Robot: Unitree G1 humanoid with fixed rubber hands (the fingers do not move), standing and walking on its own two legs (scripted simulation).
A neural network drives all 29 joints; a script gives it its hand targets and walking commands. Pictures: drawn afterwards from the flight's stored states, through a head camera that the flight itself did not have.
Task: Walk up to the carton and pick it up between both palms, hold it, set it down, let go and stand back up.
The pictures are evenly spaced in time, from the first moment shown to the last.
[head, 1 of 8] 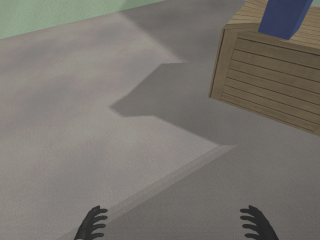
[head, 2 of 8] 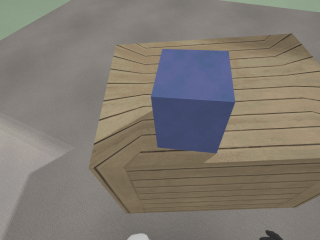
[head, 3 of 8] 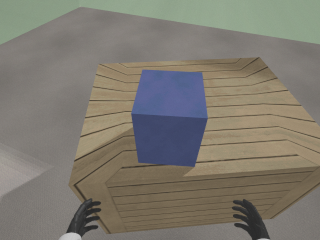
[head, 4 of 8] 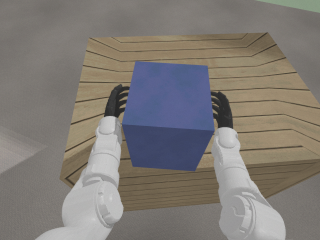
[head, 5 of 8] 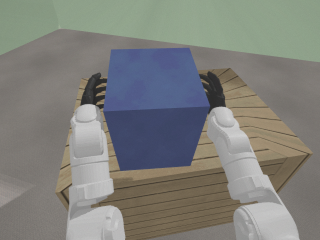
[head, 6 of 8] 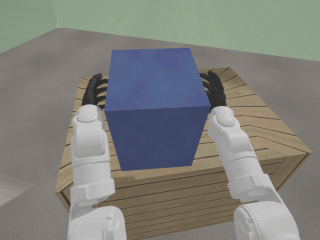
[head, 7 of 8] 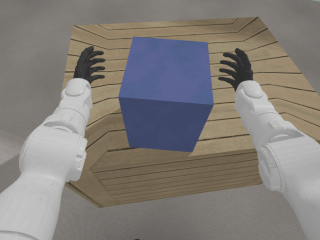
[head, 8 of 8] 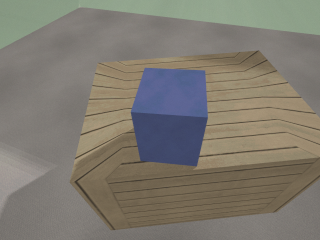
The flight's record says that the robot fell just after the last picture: no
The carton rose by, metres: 0.16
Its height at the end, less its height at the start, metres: +0.00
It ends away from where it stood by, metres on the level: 0.02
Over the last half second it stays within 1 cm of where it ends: yes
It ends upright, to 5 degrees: yes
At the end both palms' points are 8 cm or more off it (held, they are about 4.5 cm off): yes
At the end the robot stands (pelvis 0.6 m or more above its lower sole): yes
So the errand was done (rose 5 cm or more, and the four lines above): yes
